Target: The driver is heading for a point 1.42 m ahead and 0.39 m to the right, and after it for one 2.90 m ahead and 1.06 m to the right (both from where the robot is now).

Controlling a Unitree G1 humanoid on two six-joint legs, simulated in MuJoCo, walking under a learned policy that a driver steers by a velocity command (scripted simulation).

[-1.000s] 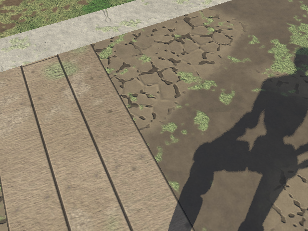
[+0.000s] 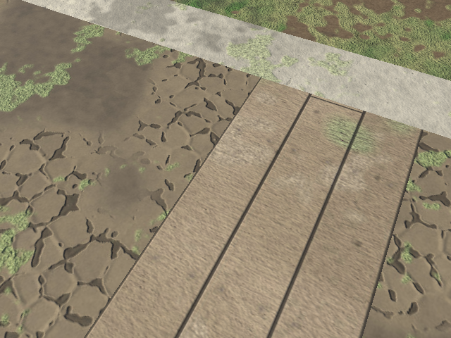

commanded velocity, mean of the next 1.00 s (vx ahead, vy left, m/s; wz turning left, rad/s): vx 0.00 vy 0.00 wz -0.36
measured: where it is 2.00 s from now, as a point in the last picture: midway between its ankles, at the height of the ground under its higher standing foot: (258, 303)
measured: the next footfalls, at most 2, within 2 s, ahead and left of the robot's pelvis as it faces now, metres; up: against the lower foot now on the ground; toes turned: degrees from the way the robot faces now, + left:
left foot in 0.04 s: +0.03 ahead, +0.14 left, +0.00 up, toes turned -2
right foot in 0.46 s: +0.01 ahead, -0.12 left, +0.00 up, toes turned -23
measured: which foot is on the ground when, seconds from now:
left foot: up 0.00-0.02, down 0.04-0.46, up 0.48-0.90, down 0.92-1.00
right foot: down 0.00-0.06, up 0.08-0.44, down 0.46-0.96, up 0.98-1.00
